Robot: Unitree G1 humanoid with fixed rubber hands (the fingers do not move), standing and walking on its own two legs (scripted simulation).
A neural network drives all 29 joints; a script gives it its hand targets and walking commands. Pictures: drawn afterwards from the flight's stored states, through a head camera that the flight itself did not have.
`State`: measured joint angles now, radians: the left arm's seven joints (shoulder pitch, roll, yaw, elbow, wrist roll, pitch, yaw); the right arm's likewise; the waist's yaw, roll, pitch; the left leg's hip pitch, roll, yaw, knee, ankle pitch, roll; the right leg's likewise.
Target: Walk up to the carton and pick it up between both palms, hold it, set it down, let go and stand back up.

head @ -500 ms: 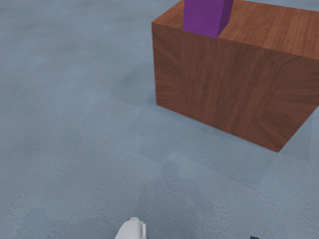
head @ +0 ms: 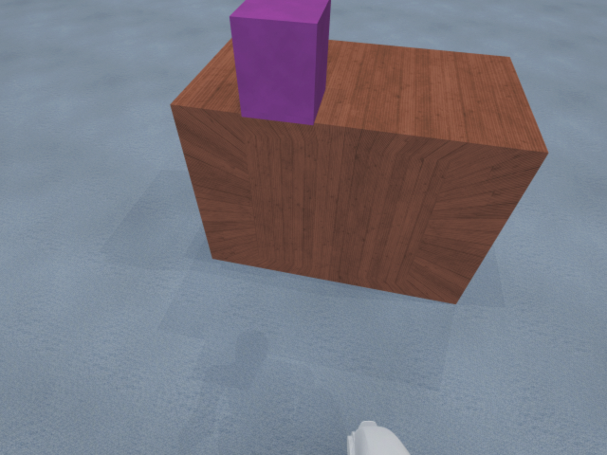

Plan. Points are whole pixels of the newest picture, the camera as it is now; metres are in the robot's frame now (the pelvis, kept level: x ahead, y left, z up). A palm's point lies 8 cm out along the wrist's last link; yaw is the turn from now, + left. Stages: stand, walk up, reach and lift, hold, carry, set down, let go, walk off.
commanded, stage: walk up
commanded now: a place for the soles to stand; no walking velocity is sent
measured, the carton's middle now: (284, 58) +1.04 +0.02 +0.07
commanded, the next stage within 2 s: none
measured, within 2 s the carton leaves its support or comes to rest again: neither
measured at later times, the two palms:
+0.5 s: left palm (177, 431) +0.21 +0.19 -0.14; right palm (482, 392) +0.24 -0.28 -0.13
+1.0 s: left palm (191, 286) +0.46 +0.21 -0.14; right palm (443, 337) +0.34 -0.25 -0.14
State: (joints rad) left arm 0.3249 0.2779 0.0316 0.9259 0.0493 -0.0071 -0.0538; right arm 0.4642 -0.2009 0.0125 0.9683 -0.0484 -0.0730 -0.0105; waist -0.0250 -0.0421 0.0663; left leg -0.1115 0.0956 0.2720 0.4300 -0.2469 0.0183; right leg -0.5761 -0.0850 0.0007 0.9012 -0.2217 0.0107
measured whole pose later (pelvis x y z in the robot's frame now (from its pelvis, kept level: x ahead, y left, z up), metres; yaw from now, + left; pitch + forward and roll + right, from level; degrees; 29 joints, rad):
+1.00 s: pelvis +0.40 -0.03 -0.01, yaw -1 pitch -3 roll +2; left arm 0.28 0.24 0.00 0.88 0.05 -0.03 -0.04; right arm 0.48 -0.18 0.01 0.94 -0.04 -0.05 0.01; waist -0.04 -0.03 0.06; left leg -0.11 0.05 0.11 0.52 -0.36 -0.01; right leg -0.47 -0.10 -0.06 0.68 -0.19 0.00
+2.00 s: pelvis +0.51 -0.03 +0.00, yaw +2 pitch -1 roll +0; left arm 0.21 0.21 -0.06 1.07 0.00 -0.01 0.01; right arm 0.23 -0.22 0.04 1.09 0.01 0.00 0.00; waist 0.00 -0.01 0.07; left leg -0.22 0.02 0.10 0.46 -0.22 0.02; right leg -0.20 -0.05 -0.07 0.47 -0.24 0.01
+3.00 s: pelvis +0.57 +0.16 -0.01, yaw -16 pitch -1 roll +1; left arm 0.26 0.18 -0.02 0.93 0.01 -0.02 0.02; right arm 0.26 -0.20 0.04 0.99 -0.01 0.01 0.00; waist 0.00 -0.03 0.05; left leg -0.20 0.02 0.25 0.53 -0.31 0.06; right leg -0.28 0.01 0.10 0.59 -0.29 0.00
